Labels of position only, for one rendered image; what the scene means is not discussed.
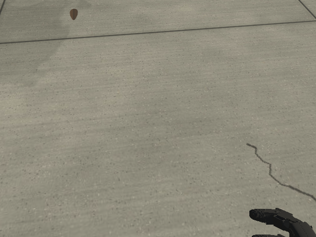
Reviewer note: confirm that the right robot hand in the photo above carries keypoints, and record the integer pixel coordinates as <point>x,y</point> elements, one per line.
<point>282,220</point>

